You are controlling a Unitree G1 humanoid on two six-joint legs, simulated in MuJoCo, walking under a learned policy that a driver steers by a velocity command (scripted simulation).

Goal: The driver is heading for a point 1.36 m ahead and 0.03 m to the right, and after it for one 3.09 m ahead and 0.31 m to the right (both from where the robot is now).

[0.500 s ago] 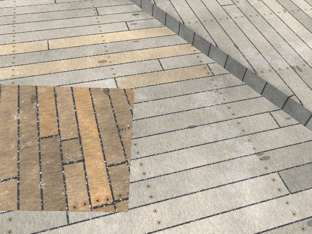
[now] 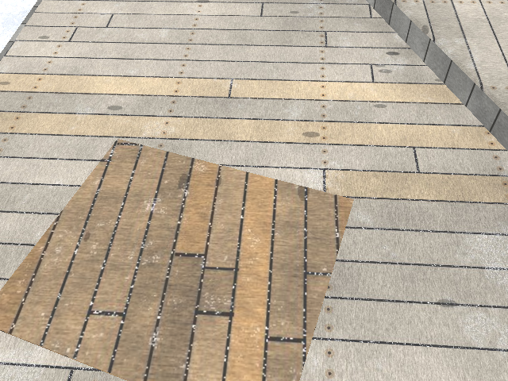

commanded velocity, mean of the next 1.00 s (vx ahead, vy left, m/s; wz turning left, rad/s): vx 0.50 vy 0.00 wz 0.07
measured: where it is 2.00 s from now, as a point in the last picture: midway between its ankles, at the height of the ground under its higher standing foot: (270, 210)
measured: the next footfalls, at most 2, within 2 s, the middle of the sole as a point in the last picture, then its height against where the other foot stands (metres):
left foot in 0.30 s outside the picture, level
right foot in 0.88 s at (265, 322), level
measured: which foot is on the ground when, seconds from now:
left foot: up 0.00-0.28, down 0.30-0.88, up 0.90-1.00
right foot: down 0.00-0.30, up 0.32-0.86, down 0.88-1.00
